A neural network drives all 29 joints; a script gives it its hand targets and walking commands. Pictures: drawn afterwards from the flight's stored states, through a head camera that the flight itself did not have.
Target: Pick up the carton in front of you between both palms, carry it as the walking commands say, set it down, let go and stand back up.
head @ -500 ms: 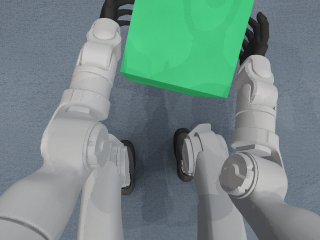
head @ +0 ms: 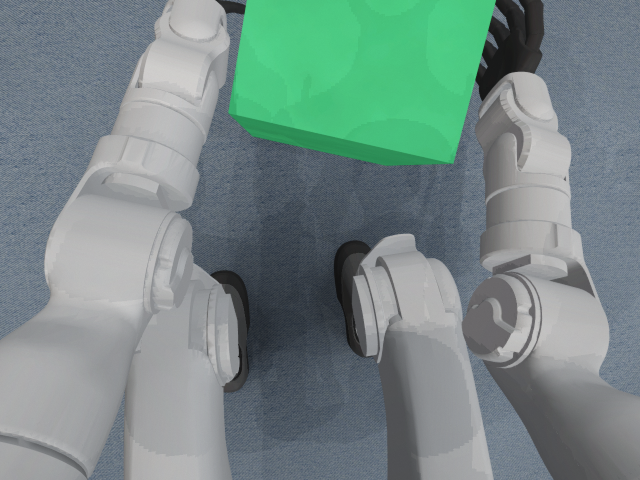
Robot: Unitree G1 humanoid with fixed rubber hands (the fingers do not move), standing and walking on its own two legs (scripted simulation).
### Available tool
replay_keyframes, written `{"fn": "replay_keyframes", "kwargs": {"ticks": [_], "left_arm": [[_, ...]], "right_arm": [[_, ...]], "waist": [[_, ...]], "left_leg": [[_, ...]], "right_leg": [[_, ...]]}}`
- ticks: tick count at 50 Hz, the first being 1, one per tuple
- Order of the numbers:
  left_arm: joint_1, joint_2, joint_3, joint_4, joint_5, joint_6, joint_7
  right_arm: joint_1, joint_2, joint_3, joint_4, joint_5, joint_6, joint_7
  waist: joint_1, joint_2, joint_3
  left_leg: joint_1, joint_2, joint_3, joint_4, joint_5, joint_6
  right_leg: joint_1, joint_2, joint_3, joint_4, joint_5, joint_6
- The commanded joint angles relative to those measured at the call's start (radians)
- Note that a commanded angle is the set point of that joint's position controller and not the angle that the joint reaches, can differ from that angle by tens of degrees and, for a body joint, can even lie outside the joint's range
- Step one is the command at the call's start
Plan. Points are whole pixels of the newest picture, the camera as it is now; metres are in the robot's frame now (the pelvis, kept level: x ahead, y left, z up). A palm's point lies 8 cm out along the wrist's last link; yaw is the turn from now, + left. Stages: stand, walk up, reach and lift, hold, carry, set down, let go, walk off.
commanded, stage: set down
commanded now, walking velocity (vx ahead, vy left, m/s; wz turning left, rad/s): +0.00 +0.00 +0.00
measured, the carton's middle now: (347, 61) +0.51 -0.09 -0.24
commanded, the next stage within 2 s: none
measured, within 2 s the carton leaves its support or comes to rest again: rests again in 0.54 s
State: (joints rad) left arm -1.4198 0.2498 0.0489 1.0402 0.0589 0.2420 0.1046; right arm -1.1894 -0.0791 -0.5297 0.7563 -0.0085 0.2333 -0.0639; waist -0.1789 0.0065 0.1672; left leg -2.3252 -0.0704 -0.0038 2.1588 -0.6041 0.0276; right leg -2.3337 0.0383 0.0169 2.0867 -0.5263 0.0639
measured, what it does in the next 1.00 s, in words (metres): stands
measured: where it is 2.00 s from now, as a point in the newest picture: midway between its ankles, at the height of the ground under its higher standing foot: (295, 333)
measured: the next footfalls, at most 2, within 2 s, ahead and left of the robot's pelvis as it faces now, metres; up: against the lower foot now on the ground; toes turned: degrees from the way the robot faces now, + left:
none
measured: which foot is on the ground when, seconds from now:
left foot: down 0.00-1.00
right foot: down 0.00-1.00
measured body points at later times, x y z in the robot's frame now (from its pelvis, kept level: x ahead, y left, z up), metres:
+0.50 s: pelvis -0.01 +0.00 -0.01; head +0.35 +0.02 +0.25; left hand +0.56 +0.06 -0.19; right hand +0.48 -0.24 -0.17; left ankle +0.09 +0.10 -0.35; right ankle +0.12 -0.13 -0.35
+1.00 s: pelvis -0.01 +0.00 -0.01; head +0.36 +0.02 +0.23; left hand +0.56 +0.09 -0.22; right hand +0.46 -0.25 -0.20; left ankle +0.09 +0.10 -0.35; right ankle +0.12 -0.13 -0.35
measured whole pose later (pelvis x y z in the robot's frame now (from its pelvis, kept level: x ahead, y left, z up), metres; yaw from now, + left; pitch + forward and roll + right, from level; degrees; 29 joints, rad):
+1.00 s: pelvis -0.01 +0.00 -0.01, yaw -1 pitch +36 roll -5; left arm -1.52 0.38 -0.04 1.21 -0.01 0.11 0.05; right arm -1.30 -0.18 -0.51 1.11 0.03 0.05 -0.06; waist -0.17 -0.04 0.38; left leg -2.25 -0.07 -0.03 2.24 -0.61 0.02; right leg -2.25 0.04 -0.01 2.15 -0.53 0.07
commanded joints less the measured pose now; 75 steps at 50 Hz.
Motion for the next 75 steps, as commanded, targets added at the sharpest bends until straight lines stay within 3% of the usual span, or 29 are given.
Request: {"fn": "replay_keyframes", "kwargs": {"ticks": [1, 11, 38, 41, 46, 49, 52, 56, 60, 65, 69, 75], "left_arm": [[-0.499, -0.925, -0.261, -0.171, -0.104, -0.079, -0.209], [-0.505, -0.796, -0.161, -0.051, -0.049, -0.097, -0.213], [-0.399, -0.486, -0.035, 0.099, 0.063, -0.091, -0.209], [-0.382, -0.343, -0.014, 0.096, 0.066, -0.102, -0.184], [-0.354, 0.212, -0.032, 0.074, -0.005, -0.145, -0.049], [-0.439, 0.249, -0.119, 0.06, -0.114, -0.154, -0.035], [-0.475, 0.21, -0.207, 0.03, -0.217, -0.168, -0.055], [-0.443, 0.202, -0.258, 0.035, -0.282, -0.169, -0.073], [-0.409, 0.246, -0.225, 0.032, -0.265, -0.162, -0.06], [-0.376, 0.311, -0.118, -0.114, -0.178, -0.132, -0.027], [-0.338, 0.317, -0.053, -0.116, -0.145, -0.091, -0.033], [-0.278, 0.288, -0.013, -0.025, -0.135, -0.091, -0.078]], "right_arm": [[-0.601, 0.838, 0.43, -0.08, 0.099, -0.011, 0.251], [-0.604, 0.775, 0.334, 0.024, 0.046, -0.029, 0.24], [-0.497, 0.489, 0.122, 0.209, -0.059, -0.057, 0.234], [-0.43, 0.364, 0.075, 0.231, -0.059, -0.077, 0.203], [-0.254, -0.175, 0.009, 0.275, 0.011, -0.176, 0.038], [-0.279, -0.282, 0.029, 0.277, 0.068, -0.227, -0.018], [-0.285, -0.29, 0.093, 0.279, 0.119, -0.251, -0.028], [-0.252, -0.289, 0.154, 0.255, 0.173, -0.256, -0.035], [-0.222, -0.306, 0.173, 0.156, 0.207, -0.247, -0.059], [-0.159, -0.279, 0.222, -0.043, 0.249, -0.201, -0.093], [-0.131, -0.227, 0.239, -0.084, 0.243, -0.141, -0.114], [-0.105, -0.17, 0.22, -0.08, 0.185, -0.117, -0.112]], "waist": [[-0.036, 0.184, -1.157], [-0.012, 0.181, -0.944], [0.031, 0.116, -0.628], [0.027, 0.115, -0.637], [0.001, 0.137, -0.706], [-0.063, 0.183, -0.767], [-0.115, 0.218, -0.817], [-0.144, 0.212, -0.896], [-0.125, 0.206, -1.046], [-0.061, 0.191, -1.31], [-0.037, 0.141, -1.2], [-0.044, 0.095, -1.062]], "left_leg": [[0.663, -0.079, -0.002, -0.167, 0.408, -0.01], [0.507, -0.07, 0.001, -0.17, 0.251, 0.003], [0.447, -0.03, -0.058, -0.155, 0.224, 0.025], [0.468, -0.014, -0.057, -0.152, 0.23, 0.014], [0.563, 0.034, -0.077, -0.145, 0.241, -0.019], [0.592, 0.047, -0.102, -0.128, 0.274, -0.026], [0.612, 0.054, -0.116, -0.11, 0.327, -0.027], [0.613, 0.056, -0.101, -0.1, 0.33, -0.033], [0.68, 0.049, -0.064, -0.1, 0.325, -0.036], [0.763, 0.021, 0.01, -0.158, 0.268, -0.023], [0.684, 0.012, 0.03, -0.235, 0.148, -0.004], [0.589, 0.007, 0.022, -0.331, 0.108, 0.008]], "right_leg": [[0.556, 0.064, -0.117, -0.098, 0.439, 0.007], [0.509, 0.061, -0.096, -0.094, 0.312, 0.002], [0.326, 0.044, -0.077, -0.048, 0.194, 0.0], [0.345, 0.034, -0.08, -0.044, 0.206, 0.016], [0.406, -0.008, -0.091, -0.043, 0.243, 0.037], [0.393, -0.026, -0.092, -0.04, 0.288, 0.019], [0.414, -0.037, -0.089, -0.039, 0.352, -0.001], [0.511, -0.046, -0.086, -0.06, 0.413, -0.011], [0.63, -0.035, -0.092, -0.089, 0.455, -0.009], [0.861, 0.001, -0.101, -0.16, 0.468, -0.007], [0.864, 0.016, -0.097, -0.248, 0.352, 0.001], [0.817, 0.02, -0.083, -0.338, 0.31, 0.012]]}}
